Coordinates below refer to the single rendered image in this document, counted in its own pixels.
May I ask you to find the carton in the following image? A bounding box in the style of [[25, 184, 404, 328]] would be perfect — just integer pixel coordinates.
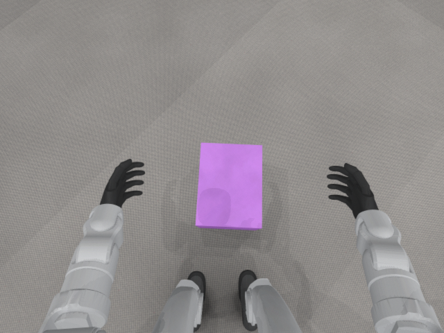
[[196, 143, 262, 230]]

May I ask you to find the robot right thigh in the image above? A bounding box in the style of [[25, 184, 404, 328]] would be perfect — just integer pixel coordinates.
[[245, 285, 302, 333]]

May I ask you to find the robot right forearm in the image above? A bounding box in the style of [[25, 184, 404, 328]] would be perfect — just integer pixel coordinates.
[[355, 210, 444, 333]]

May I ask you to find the left robot foot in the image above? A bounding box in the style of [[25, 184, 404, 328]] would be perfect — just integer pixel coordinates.
[[188, 271, 206, 332]]

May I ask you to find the robot right hand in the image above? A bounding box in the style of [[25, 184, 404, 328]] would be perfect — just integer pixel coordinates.
[[327, 163, 378, 219]]

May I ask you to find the robot left hand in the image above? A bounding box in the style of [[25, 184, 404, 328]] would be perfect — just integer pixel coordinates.
[[100, 159, 145, 208]]

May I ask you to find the robot left forearm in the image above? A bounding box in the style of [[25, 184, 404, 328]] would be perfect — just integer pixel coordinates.
[[38, 204, 123, 333]]

